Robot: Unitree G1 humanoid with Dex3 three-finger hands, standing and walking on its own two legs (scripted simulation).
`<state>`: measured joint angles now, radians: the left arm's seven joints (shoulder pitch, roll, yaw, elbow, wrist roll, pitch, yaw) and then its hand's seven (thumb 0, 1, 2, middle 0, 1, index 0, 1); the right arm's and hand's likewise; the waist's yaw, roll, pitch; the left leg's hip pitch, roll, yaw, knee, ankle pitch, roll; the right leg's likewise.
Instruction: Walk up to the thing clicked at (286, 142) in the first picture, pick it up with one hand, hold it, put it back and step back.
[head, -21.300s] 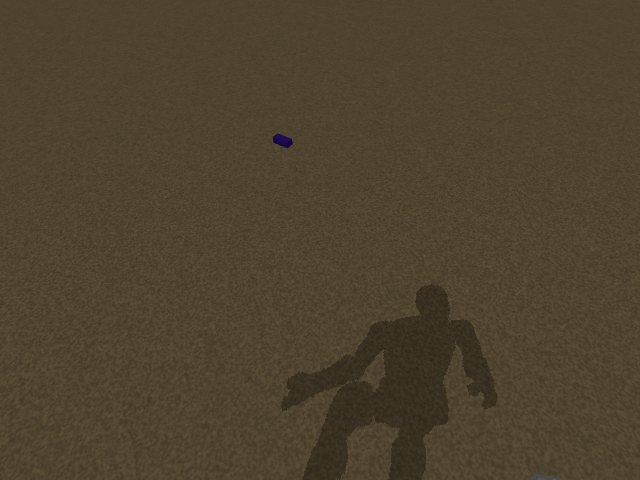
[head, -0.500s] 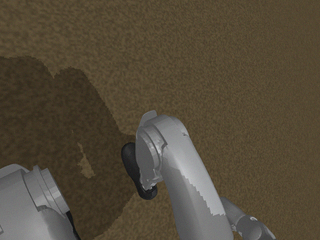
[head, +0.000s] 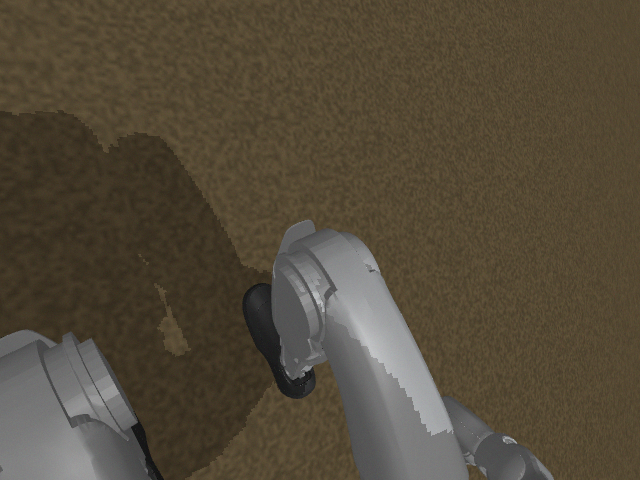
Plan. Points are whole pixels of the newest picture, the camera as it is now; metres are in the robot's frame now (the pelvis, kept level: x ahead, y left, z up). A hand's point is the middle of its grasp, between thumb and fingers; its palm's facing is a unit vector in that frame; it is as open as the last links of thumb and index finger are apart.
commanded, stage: close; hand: left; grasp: from above
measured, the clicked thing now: out of the picture +0.47 +0.39 -0.29
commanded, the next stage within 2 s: settle in 0.48 s
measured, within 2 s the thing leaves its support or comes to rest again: leaves its support in 0.86 s
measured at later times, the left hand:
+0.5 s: hand out of the picture +0.45 +0.38 -0.24, palm faces -0.43 -0.15 -0.89, open 7.4 cm
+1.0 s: hand out of the picture +0.46 +0.40 -0.21, palm faces -0.40 -0.15 -0.90, open 7.1 cm
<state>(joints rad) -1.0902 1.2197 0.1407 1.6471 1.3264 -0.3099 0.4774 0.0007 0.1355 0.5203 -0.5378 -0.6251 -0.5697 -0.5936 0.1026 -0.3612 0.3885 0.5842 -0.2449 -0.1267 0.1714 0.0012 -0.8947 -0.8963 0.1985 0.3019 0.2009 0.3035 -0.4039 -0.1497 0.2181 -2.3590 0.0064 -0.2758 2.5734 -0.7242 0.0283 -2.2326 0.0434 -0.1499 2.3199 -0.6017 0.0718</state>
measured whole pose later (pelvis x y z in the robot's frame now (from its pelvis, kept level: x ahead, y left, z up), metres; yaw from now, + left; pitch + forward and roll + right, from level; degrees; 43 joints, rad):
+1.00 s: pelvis +0.00 +0.00 +0.00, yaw +0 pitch +28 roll -18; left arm -1.06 1.19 0.19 1.52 1.32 -0.28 0.39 0.01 0.44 0.11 -0.92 -0.24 -0.97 -0.20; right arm 0.14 -0.36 0.33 0.57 -0.23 -0.09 0.17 0.00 -0.91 -0.90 0.20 0.30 0.20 0.30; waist -0.37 -0.11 0.18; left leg -2.38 0.00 -0.27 2.56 -0.71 0.03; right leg -2.24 0.03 -0.15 2.31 -0.60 0.06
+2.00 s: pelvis -0.01 -0.01 +0.07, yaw +8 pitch +36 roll -12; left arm -0.89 0.87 0.12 1.06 1.13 -0.24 0.02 0.01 0.49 0.00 -0.96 -0.16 -1.02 -0.10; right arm 0.21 -0.32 0.09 0.59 -0.08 0.11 0.10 0.00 -0.91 -0.90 0.20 0.30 0.20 0.30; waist -0.23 0.04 -0.04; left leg -2.27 -0.03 -0.13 2.28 -0.64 0.03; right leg -2.17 -0.04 -0.06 2.14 -0.60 0.04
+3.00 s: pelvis +0.03 -0.02 +0.37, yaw +14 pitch +16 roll -2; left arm -0.35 0.46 -0.12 0.82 1.00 -0.07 0.11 0.01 0.50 0.00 -0.93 -0.21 -0.99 -0.12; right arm 0.24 -0.26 -0.02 0.72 0.04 -0.02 -0.06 0.01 -0.90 -0.90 0.20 0.30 0.20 0.30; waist -0.08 0.05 -0.14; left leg -1.01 0.04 -0.03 1.21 -0.48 -0.01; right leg -1.00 -0.02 -0.01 1.15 -0.43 0.03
